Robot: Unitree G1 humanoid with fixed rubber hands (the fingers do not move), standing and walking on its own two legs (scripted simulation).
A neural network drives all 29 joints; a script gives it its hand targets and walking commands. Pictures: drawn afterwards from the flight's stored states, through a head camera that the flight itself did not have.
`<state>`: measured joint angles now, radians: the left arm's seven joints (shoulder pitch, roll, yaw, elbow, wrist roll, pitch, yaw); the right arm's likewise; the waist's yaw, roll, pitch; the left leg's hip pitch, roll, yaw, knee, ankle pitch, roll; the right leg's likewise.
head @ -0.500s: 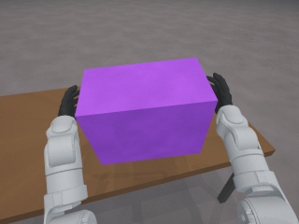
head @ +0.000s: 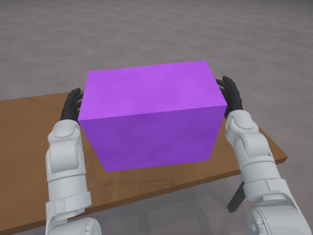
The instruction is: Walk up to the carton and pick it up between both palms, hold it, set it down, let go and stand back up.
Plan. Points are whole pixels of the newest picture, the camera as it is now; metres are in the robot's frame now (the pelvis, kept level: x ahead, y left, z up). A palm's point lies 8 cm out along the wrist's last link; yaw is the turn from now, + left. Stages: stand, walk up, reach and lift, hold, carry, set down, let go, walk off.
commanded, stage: hold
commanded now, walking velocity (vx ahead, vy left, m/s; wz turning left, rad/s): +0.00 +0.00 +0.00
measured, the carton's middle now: (153, 119) +0.39 +0.01 +0.13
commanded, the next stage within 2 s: none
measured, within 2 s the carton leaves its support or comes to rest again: neither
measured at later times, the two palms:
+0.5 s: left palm (69, 123) +0.34 +0.20 +0.17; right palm (230, 109) +0.35 -0.18 +0.19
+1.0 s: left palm (70, 123) +0.34 +0.20 +0.17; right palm (232, 110) +0.35 -0.18 +0.19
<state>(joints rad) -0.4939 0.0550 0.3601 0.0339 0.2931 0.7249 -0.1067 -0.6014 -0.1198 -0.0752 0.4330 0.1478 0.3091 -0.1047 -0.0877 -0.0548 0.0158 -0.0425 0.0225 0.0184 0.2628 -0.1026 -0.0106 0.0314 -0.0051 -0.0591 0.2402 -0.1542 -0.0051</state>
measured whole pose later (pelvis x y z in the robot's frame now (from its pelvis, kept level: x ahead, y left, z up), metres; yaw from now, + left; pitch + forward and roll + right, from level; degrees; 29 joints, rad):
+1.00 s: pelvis +0.00 +0.00 +0.00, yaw +0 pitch -7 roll +0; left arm -0.48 0.04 0.36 0.01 0.29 0.74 -0.10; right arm -0.59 -0.13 -0.07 0.42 0.15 0.31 -0.09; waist -0.08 -0.05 0.02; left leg -0.04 0.02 0.02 0.26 -0.10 -0.01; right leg 0.03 0.00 -0.05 0.24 -0.15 -0.01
